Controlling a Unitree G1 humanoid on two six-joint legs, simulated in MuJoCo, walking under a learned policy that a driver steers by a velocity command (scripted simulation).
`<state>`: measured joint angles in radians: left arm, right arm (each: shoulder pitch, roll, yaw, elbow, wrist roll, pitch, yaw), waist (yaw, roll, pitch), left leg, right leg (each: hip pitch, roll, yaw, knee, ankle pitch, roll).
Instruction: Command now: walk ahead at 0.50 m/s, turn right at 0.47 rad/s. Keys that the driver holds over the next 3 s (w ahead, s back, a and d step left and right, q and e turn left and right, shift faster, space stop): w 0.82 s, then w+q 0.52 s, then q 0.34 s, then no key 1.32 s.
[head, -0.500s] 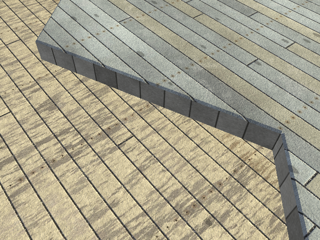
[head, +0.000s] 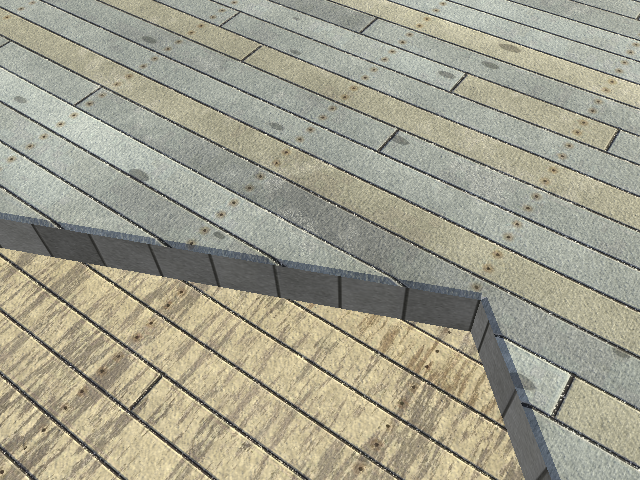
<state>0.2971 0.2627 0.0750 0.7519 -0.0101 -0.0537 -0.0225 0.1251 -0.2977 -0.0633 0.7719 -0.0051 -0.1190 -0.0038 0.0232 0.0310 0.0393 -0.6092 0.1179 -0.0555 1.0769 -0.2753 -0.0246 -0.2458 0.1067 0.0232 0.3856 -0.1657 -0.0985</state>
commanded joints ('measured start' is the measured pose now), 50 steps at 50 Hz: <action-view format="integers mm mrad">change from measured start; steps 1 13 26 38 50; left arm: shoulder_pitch -29 98 -10 -204 -5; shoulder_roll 155 184 64 57 78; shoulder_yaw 35 31 -21 -39 -18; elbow -75 8 12 -21 91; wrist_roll -3 45 58 49 26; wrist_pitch -24 -26 5 -17 -61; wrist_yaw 24 29 -11 9 35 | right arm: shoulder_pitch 7 -38 231 295 248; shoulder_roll -62 -84 -72 -99 5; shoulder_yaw -16 -3 -5 -2 13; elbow -56 -94 55 153 136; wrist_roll -11 -38 -1 -6 -32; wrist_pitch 9 49 14 24 97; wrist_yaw -1 44 32 12 30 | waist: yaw -31 -9 -20 -31 -50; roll -58 -122 53 49 -101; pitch -63 -16 -19 -8 -48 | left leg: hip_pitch -41 180 507 634 93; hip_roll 2 -102 82 93 -53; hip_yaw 14 86 -89 -5 18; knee -160 -573 -934 -773 19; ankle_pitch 162 117 359 725 37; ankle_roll -31 72 225 173 55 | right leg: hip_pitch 41 253 -354 -161 124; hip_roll -249 -283 -185 -115 -353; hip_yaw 216 213 -14 -95 15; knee -181 -18 613 141 -224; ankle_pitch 316 488 -35 28 303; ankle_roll -188 -55 63 31 -45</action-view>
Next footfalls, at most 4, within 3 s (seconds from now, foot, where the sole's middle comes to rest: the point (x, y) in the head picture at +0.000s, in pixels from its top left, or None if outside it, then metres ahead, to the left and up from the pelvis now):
0.30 left None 0.34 0.13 -0.78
0.80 right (396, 423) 0.58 -0.09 -0.78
1.50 left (264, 225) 1.00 0.21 -0.63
1.94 right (313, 203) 1.08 0.10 -0.63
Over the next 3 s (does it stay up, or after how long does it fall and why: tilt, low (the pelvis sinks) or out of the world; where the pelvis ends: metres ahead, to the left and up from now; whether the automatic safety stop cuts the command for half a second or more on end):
stays up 1.02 0.25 0.14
